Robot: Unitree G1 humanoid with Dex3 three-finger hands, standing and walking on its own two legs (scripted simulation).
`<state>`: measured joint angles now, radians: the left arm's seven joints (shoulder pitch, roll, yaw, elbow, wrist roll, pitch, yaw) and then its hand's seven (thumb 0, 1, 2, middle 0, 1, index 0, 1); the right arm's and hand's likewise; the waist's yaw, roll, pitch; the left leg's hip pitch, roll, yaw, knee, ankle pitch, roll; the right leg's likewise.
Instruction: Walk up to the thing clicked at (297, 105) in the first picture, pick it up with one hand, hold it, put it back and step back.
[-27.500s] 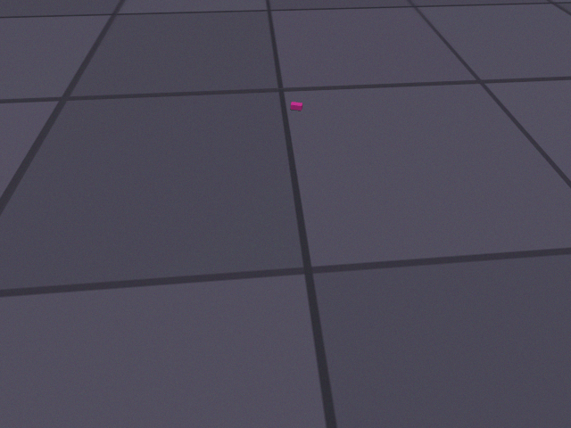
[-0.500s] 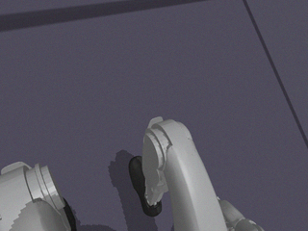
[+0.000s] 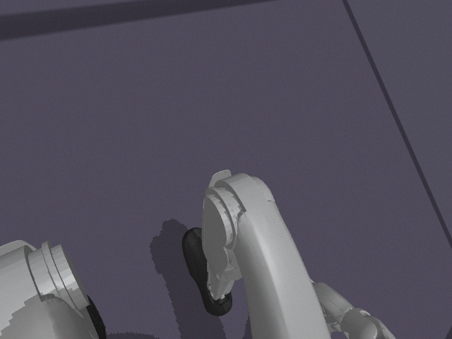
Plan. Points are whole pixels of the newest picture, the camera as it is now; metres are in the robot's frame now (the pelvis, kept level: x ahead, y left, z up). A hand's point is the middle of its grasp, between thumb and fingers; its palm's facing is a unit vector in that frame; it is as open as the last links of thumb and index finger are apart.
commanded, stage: rest palm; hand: left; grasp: from above
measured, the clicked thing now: out of the picture +0.45 +0.30 -0.28
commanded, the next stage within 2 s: close in 1.32 s
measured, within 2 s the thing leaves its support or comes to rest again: neither
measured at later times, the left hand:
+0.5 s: hand out of the picture +0.43 +0.29 -0.25, palm faces -0.46 -0.03 -0.89, open 14.2 cm
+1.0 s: hand out of the picture +0.43 +0.29 -0.25, palm faces -0.47 -0.03 -0.88, open 14.2 cm
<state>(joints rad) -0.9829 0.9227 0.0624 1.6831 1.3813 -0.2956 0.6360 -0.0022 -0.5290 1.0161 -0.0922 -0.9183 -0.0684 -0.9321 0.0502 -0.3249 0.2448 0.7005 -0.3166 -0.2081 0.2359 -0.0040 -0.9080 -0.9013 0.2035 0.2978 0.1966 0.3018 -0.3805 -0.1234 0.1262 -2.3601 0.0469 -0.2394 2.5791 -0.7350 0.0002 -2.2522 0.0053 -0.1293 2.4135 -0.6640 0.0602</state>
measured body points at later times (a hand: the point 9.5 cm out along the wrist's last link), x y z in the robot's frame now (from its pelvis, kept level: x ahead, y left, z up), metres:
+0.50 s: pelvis +0.00 +0.00 +0.00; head +0.26 +0.13 +0.34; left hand +0.45 +0.29 -0.19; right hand +0.07 -0.25 -0.06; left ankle +0.06 +0.13 -0.26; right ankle +0.11 -0.13 -0.26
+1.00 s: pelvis +0.00 +0.00 +0.01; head +0.27 +0.13 +0.34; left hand +0.45 +0.29 -0.20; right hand +0.07 -0.25 -0.06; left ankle +0.06 +0.13 -0.26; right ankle +0.11 -0.13 -0.26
